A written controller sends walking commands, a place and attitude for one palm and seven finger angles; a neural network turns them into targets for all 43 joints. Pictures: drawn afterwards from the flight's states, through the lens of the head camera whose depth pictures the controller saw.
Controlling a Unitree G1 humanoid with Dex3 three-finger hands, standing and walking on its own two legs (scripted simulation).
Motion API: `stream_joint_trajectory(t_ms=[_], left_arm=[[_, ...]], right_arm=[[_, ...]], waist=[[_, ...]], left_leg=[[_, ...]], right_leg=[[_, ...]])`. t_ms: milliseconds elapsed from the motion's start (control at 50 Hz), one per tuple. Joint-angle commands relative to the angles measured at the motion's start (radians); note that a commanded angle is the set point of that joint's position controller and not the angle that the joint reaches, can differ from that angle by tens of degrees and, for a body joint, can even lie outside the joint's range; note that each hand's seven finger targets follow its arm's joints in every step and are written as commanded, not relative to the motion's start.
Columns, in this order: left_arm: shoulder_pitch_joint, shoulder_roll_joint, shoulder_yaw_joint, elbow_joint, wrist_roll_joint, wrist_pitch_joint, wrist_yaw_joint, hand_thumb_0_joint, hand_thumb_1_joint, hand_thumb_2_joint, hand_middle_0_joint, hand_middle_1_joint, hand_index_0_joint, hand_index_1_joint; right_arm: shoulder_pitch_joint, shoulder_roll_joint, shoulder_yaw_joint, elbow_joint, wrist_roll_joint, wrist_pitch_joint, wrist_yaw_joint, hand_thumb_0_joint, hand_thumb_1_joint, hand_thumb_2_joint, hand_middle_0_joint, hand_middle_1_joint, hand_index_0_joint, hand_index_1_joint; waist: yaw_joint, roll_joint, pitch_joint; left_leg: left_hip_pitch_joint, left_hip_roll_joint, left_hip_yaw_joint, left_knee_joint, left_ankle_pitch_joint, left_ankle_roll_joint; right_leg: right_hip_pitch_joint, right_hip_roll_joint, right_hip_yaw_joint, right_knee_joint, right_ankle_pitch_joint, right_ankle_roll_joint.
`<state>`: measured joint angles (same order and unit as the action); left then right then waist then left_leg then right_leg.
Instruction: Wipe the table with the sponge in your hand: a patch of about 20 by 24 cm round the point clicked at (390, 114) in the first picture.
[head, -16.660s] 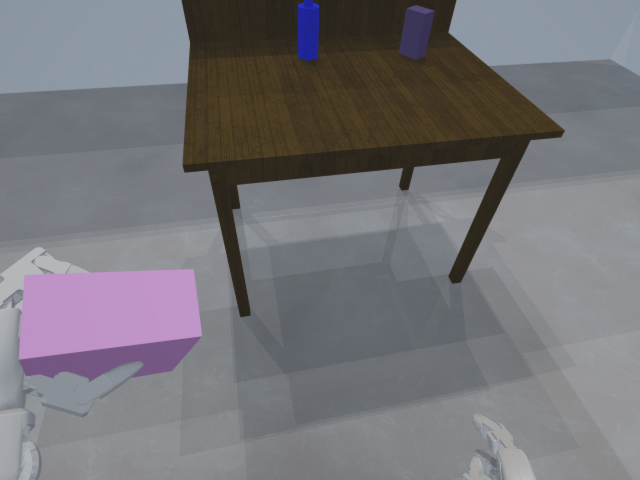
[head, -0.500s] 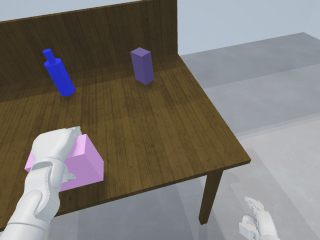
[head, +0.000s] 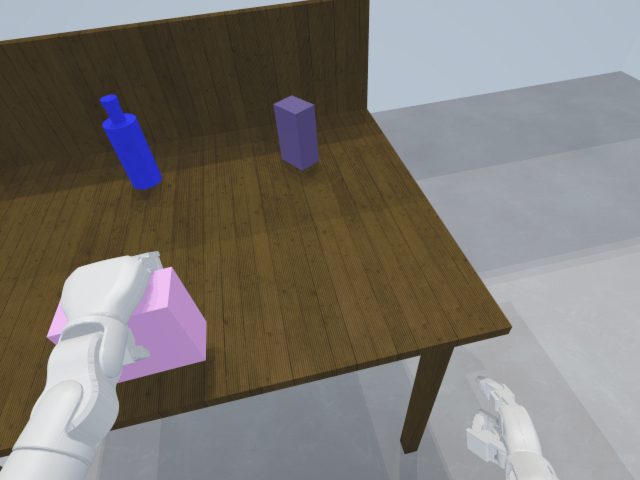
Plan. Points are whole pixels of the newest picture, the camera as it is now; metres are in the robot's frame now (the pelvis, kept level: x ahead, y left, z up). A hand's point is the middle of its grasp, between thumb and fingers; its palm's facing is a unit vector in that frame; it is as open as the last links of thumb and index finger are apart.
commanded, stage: lower the sponge onto the table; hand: left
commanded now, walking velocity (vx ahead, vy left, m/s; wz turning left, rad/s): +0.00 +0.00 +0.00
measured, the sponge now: (145, 337) +0.26 +0.29 +0.03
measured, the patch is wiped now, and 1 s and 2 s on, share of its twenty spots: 0.00 0.00 0.20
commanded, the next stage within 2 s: wipe forward along the first lane in 1.24 s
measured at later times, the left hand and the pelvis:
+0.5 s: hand (137, 320) +0.26 +0.28 +0.08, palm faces +0.01 -0.08 -1.00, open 10.1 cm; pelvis -0.01 +0.00 +0.00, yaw +0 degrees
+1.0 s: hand (142, 326) +0.26 +0.28 +0.06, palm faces -0.03 -0.08 -1.00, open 10.1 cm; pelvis -0.01 +0.00 +0.00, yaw +0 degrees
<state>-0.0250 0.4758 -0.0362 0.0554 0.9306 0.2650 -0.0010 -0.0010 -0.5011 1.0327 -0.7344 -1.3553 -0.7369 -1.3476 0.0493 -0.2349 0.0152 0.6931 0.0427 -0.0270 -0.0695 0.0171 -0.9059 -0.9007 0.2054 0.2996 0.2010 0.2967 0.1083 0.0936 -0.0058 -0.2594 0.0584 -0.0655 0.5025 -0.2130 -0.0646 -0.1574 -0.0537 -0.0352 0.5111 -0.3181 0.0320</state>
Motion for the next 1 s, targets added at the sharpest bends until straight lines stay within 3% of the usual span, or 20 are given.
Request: stream_joint_trajectory(t_ms=[0,20,40,120,180,220,260,320,340,460,520,560,620,640,700,720,740,820,840,980], left_arm=[[-0.199,0.214,0.122,-0.232,0.016,0.005,0.040,0.000,0.100,1.300,-1.200,-1.600,-1.200,-1.600],[-0.181,0.254,0.169,-0.209,0.020,0.020,0.040,0.000,0.100,1.300,-1.200,-1.600,-1.200,-1.600],[-0.209,0.215,0.125,-0.220,0.020,0.024,0.033,0.000,0.100,1.300,-1.200,-1.600,-1.200,-1.600],[-0.223,0.250,0.148,-0.249,0.023,0.027,0.029,0.000,0.100,1.300,-1.200,-1.600,-1.200,-1.600],[-0.233,0.217,0.115,-0.257,0.022,0.006,0.029,0.000,0.100,1.300,-1.200,-1.600,-1.200,-1.600],[-0.241,0.273,0.169,-0.254,0.031,-0.001,0.038,0.000,0.100,1.300,-1.200,-1.600,-1.200,-1.600],[-0.255,0.217,0.116,-0.291,0.028,-0.019,0.044,0.000,0.100,1.300,-1.200,-1.600,-1.200,-1.600],[-0.253,0.228,0.132,-0.275,0.033,-0.010,0.053,0.000,0.100,1.300,-1.200,-1.600,-1.200,-1.600],[-0.260,0.176,0.080,-0.272,0.031,-0.008,0.053,0.000,0.100,1.300,-1.200,-1.600,-1.200,-1.600],[-0.240,0.206,0.110,-0.197,0.037,0.024,0.059,0.000,0.100,1.300,-1.200,-1.600,-1.200,-1.600],[-0.229,0.262,0.163,-0.194,0.045,0.025,0.064,0.000,0.100,1.300,-1.200,-1.600,-1.200,-1.600],[-0.252,0.196,0.102,-0.194,0.038,0.012,0.059,0.000,0.100,1.300,-1.200,-1.600,-1.200,-1.600],[-0.238,0.241,0.145,-0.193,0.041,-0.002,0.062,0.000,0.100,1.300,-1.200,-1.600,-1.200,-1.600],[-0.248,0.189,0.096,-0.191,0.040,-0.005,0.059,0.000,0.100,1.300,-1.200,-1.600,-1.200,-1.600],[-0.276,0.192,0.091,-0.154,0.042,-0.021,0.066,0.000,0.100,1.300,-1.200,-1.600,-1.200,-1.600],[-0.290,0.233,0.130,-0.153,0.047,-0.022,0.072,0.000,0.100,1.300,-1.200,-1.600,-1.200,-1.600],[-0.311,0.186,0.085,-0.159,0.045,-0.028,0.072,0.000,0.100,1.300,-1.200,-1.600,-1.200,-1.600],[-0.279,0.256,0.162,-0.127,0.057,-0.034,0.095,0.000,0.100,1.300,-1.200,-1.600,-1.200,-1.600],[-0.297,0.195,0.106,-0.145,0.049,-0.038,0.095,0.000,0.100,1.300,-1.200,-1.600,-1.200,-1.600],[-0.228,0.213,0.131,-0.081,0.044,-0.021,0.102,0.000,0.100,1.300,-1.200,-1.600,-1.200,-1.600]], right_arm=[[-0.172,-0.110,-0.036,-0.174,-0.003,-0.049,0.001,0.000,-0.900,-0.900,0.200,0.300,0.200,0.300],[-0.188,-0.114,-0.032,-0.169,-0.003,-0.045,0.003,0.000,-0.900,-0.900,0.200,0.300,0.200,0.300],[-0.180,-0.113,-0.030,-0.176,-0.003,-0.041,0.003,0.000,-0.900,-0.900,0.200,0.300,0.200,0.300],[-0.207,-0.110,-0.025,-0.181,0.000,-0.039,0.001,0.000,-0.900,-0.900,0.200,0.300,0.200,0.300],[-0.183,-0.111,-0.033,-0.179,-0.004,-0.047,-0.005,0.000,-0.900,-0.900,0.200,0.300,0.200,0.300],[-0.196,-0.111,-0.031,-0.172,-0.005,-0.051,-0.008,0.000,-0.900,-0.900,0.200,0.300,0.200,0.300],[-0.184,-0.101,-0.034,-0.175,-0.003,-0.060,-0.005,0.000,-0.900,-0.900,0.200,0.300,0.200,0.300],[-0.198,-0.106,-0.035,-0.168,-0.003,-0.059,-0.004,0.000,-0.900,-0.900,0.200,0.300,0.200,0.300],[-0.185,-0.103,-0.035,-0.174,-0.003,-0.061,-0.003,0.000,-0.900,-0.900,0.200,0.300,0.200,0.300],[-0.194,-0.113,-0.035,-0.160,0.002,-0.051,-0.001,0.000,-0.900,-0.900,0.200,0.300,0.200,0.300],[-0.202,-0.119,-0.035,-0.161,-0.004,-0.049,-0.005,0.000,-0.900,-0.900,0.200,0.300,0.200,0.300],[-0.192,-0.109,-0.036,-0.162,0.002,-0.054,-0.004,0.000,-0.900,-0.900,0.200,0.300,0.200,0.300],[-0.189,-0.115,-0.040,-0.161,-0.002,-0.056,-0.006,0.000,-0.900,-0.900,0.200,0.300,0.200,0.300],[-0.183,-0.110,-0.038,-0.165,-0.002,-0.057,-0.007,0.000,-0.900,-0.900,0.200,0.300,0.200,0.300],[-0.168,-0.115,-0.047,-0.153,0.001,-0.059,-0.011,0.000,-0.900,-0.900,0.200,0.300,0.200,0.300],[-0.173,-0.119,-0.045,-0.151,0.000,-0.060,-0.014,0.000,-0.900,-0.900,0.200,0.300,0.200,0.300],[-0.165,-0.113,-0.043,-0.158,0.000,-0.063,-0.015,0.000,-0.900,-0.900,0.200,0.300,0.200,0.300],[-0.161,-0.123,-0.053,-0.148,-0.003,-0.061,-0.016,0.000,-0.900,-0.900,0.200,0.300,0.200,0.300],[-0.153,-0.116,-0.052,-0.157,-0.001,-0.064,-0.015,0.000,-0.900,-0.900,0.200,0.300,0.200,0.300],[-0.137,-0.128,-0.060,-0.151,0.001,-0.056,-0.009,0.000,-0.900,-0.900,0.200,0.300,0.200,0.300]], waist=[[-0.007,-0.038,-0.213],[0.004,-0.029,-0.192],[-0.005,-0.050,-0.199],[-0.002,-0.016,-0.171],[-0.006,-0.020,-0.198],[0.000,-0.024,-0.196],[-0.007,0.003,-0.224],[-0.003,-0.007,-0.197],[-0.008,-0.001,-0.204],[-0.004,-0.065,-0.182],[0.008,-0.027,-0.185],[-0.008,-0.037,-0.187],[-0.003,-0.033,-0.187],[-0.009,-0.031,-0.183],[-0.018,-0.049,-0.172],[-0.015,-0.036,-0.170],[-0.020,-0.033,-0.190],[-0.003,-0.024,-0.208],[-0.014,-0.025,-0.231],[-0.011,-0.052,-0.205]], left_leg=[[0.156,-0.084,0.075,-0.040,0.231,0.088],[0.149,-0.081,0.071,-0.047,0.207,0.086],[0.141,-0.085,0.077,-0.047,0.197,0.089],[0.146,-0.083,0.073,-0.054,0.163,0.086],[0.162,-0.086,0.073,-0.050,0.170,0.092],[0.169,-0.083,0.066,-0.049,0.166,0.089],[0.178,-0.083,0.067,-0.047,0.191,0.088],[0.177,-0.078,0.060,-0.055,0.166,0.086],[0.168,-0.084,0.067,-0.054,0.163,0.090],[0.138,-0.083,0.072,-0.060,0.131,0.086],[0.143,-0.087,0.072,-0.052,0.135,0.086],[0.145,-0.088,0.078,-0.046,0.130,0.089],[0.149,-0.087,0.072,-0.043,0.130,0.088],[0.141,-0.093,0.077,-0.038,0.128,0.093],[0.137,-0.089,0.077,-0.037,0.106,0.093],[0.139,-0.088,0.073,-0.038,0.089,0.090],[0.134,-0.093,0.075,-0.035,0.095,0.094],[0.132,-0.089,0.071,-0.029,0.117,0.089],[0.132,-0.094,0.079,-0.019,0.131,0.095],[0.103,-0.089,0.080,-0.010,0.135,0.096]], right_leg=[[-0.026,0.068,-0.052,-0.083,0.292,-0.070],[-0.028,0.075,-0.040,-0.091,0.263,-0.076],[-0.032,0.074,-0.053,-0.089,0.257,-0.071],[-0.045,0.074,-0.036,-0.104,0.208,-0.074],[-0.046,0.073,-0.047,-0.103,0.211,-0.071],[-0.046,0.079,-0.031,-0.108,0.199,-0.077],[-0.041,0.072,-0.049,-0.096,0.216,-0.074],[-0.055,0.081,-0.036,-0.107,0.190,-0.081],[-0.057,0.078,-0.051,-0.099,0.192,-0.078],[-0.054,0.074,-0.044,-0.103,0.168,-0.072],[-0.046,0.078,-0.024,-0.107,0.178,-0.077],[-0.064,0.074,-0.039,-0.104,0.172,-0.070],[-0.063,0.080,-0.025,-0.108,0.173,-0.076],[-0.075,0.079,-0.041,-0.103,0.173,-0.073],[-0.098,0.075,-0.036,-0.104,0.154,-0.069],[-0.102,0.081,-0.022,-0.110,0.130,-0.075],[-0.098,0.080,-0.039,-0.096,0.141,-0.074],[-0.085,0.081,-0.023,-0.090,0.161,-0.079],[-0.083,0.079,-0.037,-0.076,0.187,-0.075],[-0.093,0.077,-0.040,-0.069,0.209,-0.072]])
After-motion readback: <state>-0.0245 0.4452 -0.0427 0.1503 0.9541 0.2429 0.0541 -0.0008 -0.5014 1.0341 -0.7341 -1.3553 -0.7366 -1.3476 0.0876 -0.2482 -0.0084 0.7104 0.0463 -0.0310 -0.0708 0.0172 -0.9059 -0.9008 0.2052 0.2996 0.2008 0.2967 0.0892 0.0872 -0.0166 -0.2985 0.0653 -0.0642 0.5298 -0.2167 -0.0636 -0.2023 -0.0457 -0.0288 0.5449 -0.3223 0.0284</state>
